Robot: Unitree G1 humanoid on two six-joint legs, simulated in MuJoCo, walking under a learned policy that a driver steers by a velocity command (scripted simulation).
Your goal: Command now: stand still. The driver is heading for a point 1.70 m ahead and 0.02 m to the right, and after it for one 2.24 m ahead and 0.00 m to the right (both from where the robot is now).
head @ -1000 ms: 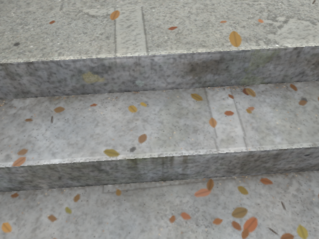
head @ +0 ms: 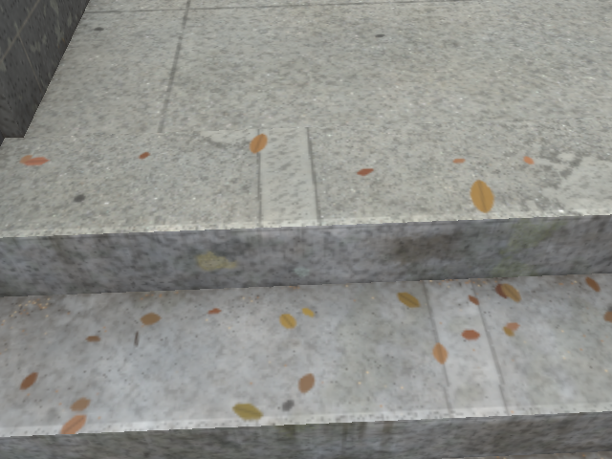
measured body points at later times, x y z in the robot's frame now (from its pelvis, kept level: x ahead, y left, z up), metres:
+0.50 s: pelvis -0.02 -0.01 +0.00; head -0.02 -0.01 +0.45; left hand -0.04 +0.19 -0.16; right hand -0.06 -0.21 -0.16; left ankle +0.03 +0.10 -0.74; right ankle -0.01 -0.11 -0.74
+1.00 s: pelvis -0.01 +0.01 +0.00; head +0.00 +0.01 +0.45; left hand -0.04 +0.20 -0.16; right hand -0.03 -0.19 -0.16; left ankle +0.03 +0.10 -0.74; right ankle -0.01 -0.11 -0.74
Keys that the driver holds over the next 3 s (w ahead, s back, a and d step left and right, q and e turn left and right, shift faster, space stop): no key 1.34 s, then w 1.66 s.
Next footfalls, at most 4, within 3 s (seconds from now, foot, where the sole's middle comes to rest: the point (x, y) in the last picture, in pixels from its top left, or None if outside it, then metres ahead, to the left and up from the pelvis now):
1.76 right None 0.06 -0.14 -0.78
2.10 left None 0.32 0.00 -0.61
2.60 right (429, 345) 0.62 -0.18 -0.44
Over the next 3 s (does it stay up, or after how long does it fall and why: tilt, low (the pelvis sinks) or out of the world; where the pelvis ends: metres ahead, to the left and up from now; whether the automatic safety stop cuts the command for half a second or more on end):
stays up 0.67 -0.11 0.35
